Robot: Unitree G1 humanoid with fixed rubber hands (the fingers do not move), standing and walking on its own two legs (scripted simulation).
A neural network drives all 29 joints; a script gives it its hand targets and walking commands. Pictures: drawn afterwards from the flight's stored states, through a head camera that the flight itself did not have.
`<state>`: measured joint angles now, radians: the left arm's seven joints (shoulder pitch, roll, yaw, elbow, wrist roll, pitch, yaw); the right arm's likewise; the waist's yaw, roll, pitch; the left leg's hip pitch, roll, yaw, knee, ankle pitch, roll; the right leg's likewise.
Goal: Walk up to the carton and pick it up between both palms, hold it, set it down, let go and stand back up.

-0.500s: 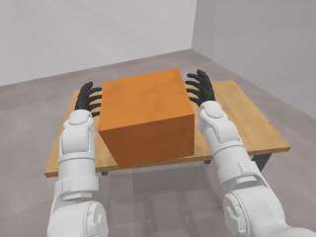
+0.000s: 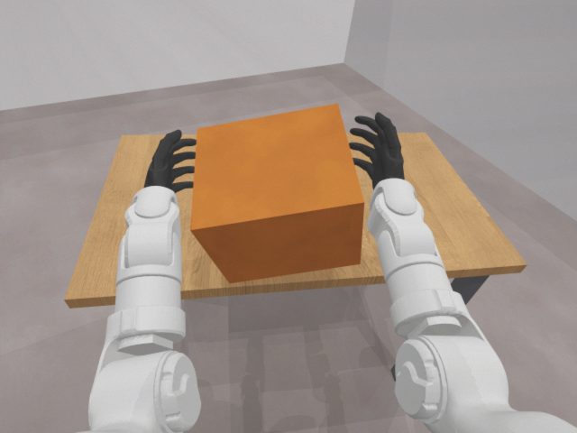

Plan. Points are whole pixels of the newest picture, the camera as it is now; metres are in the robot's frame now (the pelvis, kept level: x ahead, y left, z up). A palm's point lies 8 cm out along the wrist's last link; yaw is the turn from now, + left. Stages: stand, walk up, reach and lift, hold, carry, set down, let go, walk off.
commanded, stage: set down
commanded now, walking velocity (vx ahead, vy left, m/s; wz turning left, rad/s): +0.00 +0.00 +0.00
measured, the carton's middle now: (280, 198) +0.43 -0.01 +0.12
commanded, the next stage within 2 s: none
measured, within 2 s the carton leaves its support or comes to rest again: neither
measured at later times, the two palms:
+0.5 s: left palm (162, 185) +0.42 +0.16 +0.15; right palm (376, 180) +0.40 -0.13 +0.17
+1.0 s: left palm (168, 188) +0.44 +0.16 +0.13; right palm (372, 189) +0.41 -0.14 +0.15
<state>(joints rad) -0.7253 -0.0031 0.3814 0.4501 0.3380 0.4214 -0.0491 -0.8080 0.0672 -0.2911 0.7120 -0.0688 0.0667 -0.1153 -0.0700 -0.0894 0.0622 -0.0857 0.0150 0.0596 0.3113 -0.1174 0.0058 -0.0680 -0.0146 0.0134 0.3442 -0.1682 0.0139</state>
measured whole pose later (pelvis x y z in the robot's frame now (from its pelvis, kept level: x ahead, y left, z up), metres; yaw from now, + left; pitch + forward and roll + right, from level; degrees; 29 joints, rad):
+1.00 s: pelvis +0.03 +0.01 +0.00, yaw +0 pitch -5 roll +0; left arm -0.78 0.04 0.39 0.78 0.34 0.20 -0.04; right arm -0.74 0.13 -0.41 0.80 -0.21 -0.08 -0.15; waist -0.07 -0.09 0.04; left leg -0.07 0.00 0.06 0.30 -0.15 0.02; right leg -0.04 -0.03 0.01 0.31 -0.18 0.03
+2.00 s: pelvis +0.05 +0.02 +0.00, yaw +0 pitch -3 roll +0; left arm -0.90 0.11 0.41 1.02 0.34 0.10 -0.10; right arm -0.75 0.21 -0.59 0.80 -0.37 -0.08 -0.16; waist -0.07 -0.10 0.05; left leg -0.08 -0.01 0.06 0.30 -0.18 0.03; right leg -0.04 -0.04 0.01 0.29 -0.19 0.05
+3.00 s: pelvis +0.08 +0.04 +0.00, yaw +0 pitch +6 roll -2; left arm -0.98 0.14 0.41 1.15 0.34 -0.02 -0.12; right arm -0.76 0.25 -0.74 0.87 -0.46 -0.19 -0.17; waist -0.10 -0.08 0.02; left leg -0.19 -0.01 0.06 0.31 -0.21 0.05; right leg -0.16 -0.04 0.01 0.29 -0.17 0.06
